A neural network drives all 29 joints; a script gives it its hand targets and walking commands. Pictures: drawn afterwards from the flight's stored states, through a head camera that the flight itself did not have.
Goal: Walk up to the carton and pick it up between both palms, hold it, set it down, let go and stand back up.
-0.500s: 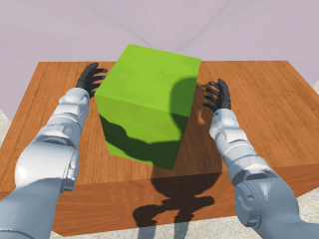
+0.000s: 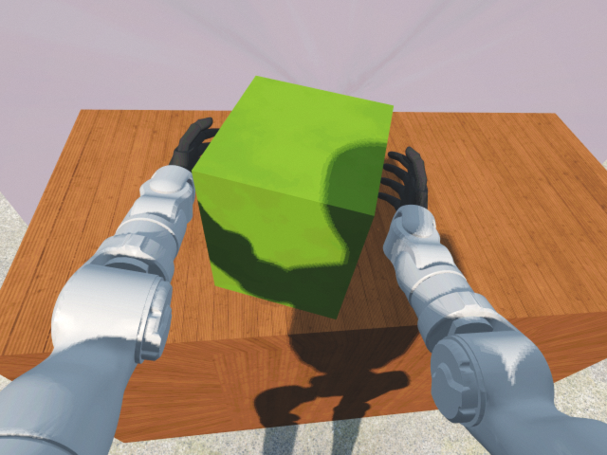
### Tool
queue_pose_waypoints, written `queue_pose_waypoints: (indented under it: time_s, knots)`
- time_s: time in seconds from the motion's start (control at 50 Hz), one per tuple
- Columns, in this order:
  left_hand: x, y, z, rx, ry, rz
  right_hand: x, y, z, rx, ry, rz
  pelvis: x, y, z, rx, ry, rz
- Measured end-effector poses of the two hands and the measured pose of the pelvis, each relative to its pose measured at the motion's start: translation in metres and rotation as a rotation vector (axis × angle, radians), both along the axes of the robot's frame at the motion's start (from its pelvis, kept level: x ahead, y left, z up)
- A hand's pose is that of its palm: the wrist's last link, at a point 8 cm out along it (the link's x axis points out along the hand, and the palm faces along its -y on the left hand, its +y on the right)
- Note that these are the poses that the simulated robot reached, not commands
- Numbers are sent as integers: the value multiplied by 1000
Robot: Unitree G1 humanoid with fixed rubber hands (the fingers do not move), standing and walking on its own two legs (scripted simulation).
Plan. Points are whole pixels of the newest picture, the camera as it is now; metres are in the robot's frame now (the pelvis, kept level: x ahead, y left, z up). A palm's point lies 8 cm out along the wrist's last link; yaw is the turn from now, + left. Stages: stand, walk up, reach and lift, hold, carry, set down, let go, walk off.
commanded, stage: reach and lift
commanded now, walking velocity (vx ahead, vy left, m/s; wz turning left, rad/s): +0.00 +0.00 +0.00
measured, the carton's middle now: (297, 202) +0.45 -0.06 +0.06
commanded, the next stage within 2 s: none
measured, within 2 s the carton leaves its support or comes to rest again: neither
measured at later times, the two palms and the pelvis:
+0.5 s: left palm (186, 171) +0.48 +0.09 +0.11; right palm (407, 208) +0.38 -0.20 +0.10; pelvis +0.00 +0.00 +0.00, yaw +0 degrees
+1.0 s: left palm (189, 175) +0.47 +0.08 +0.11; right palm (404, 216) +0.38 -0.20 +0.09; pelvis +0.03 +0.01 +0.01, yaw +1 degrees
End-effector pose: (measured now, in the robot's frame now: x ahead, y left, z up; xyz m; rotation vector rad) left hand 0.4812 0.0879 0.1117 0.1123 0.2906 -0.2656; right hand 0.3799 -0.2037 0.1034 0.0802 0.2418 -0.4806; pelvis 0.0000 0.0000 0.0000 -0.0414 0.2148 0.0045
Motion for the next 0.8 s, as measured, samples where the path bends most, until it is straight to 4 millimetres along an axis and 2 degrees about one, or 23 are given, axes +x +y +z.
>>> queue_pose_waypoints:
  time_s: [0.52,0.8]
  knots:
    - [-1,-2,0,-4,-6,-4,0,3,-3,-11,-27,-36,2,0,4,3,-28,0]
    - [-4,-8,1,4,-23,-63,-3,4,-10,-44,-84,-31,12,3,9,6,-99,7]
